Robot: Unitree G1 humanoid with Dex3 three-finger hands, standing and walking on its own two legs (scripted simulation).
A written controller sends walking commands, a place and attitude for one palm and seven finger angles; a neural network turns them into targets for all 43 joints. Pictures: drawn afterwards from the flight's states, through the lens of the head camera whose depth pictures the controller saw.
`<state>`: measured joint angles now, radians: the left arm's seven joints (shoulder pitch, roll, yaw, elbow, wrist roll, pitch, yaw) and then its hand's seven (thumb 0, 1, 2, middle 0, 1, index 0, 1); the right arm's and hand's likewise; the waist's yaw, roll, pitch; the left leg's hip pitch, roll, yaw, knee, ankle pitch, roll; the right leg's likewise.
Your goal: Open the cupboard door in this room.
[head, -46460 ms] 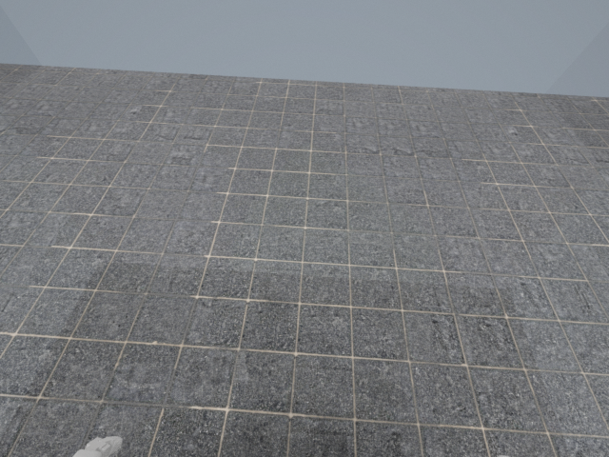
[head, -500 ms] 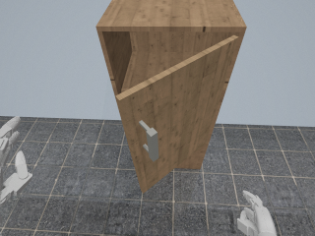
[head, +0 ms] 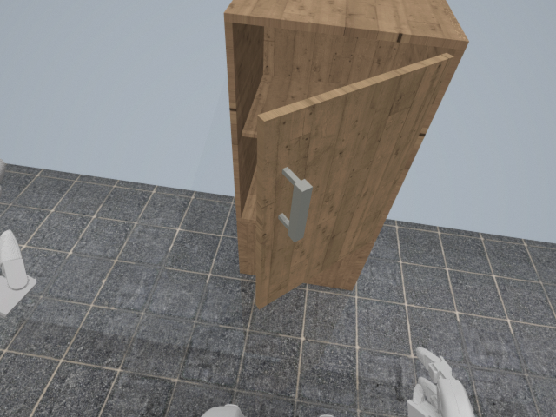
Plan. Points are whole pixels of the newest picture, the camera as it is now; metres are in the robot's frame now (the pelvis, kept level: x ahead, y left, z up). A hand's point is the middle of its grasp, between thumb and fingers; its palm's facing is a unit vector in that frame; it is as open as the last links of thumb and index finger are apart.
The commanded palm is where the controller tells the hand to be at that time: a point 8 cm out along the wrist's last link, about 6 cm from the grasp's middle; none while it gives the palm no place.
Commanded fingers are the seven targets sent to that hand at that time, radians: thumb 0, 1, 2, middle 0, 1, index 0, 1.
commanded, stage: step back with the hand held close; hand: left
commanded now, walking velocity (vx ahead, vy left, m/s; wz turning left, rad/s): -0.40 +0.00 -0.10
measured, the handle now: (292, 205) +0.45 +0.01 +0.04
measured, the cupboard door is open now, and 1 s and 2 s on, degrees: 43 43 43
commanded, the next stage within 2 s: stop stepping back and stand still in 0.42 s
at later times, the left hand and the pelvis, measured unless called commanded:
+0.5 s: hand out of the picture +0.11 +0.26 +0.20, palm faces +0.46 -0.81 -0.37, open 7.4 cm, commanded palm +0.05 +0.30 +0.20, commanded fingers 0.00 0.90 0.90 -0.20 -0.30 -0.20 -0.30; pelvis -0.11 +0.00 +0.01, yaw -3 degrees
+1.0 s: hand out of the picture +0.00 +0.19 +0.18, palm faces +0.23 -0.83 -0.51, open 7.4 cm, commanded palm -0.04 +0.25 +0.20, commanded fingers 0.00 0.90 0.90 -0.20 -0.30 -0.20 -0.30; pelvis -0.22 -0.02 +0.01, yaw -8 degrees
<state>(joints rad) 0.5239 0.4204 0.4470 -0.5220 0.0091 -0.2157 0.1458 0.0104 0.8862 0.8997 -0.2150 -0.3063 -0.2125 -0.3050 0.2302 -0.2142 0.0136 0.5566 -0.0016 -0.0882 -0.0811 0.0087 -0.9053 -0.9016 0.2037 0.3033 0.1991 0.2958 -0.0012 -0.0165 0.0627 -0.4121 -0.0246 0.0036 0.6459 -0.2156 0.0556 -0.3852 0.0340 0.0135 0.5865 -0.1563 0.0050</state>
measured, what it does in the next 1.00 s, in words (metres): walks backwards: right foot, then left foot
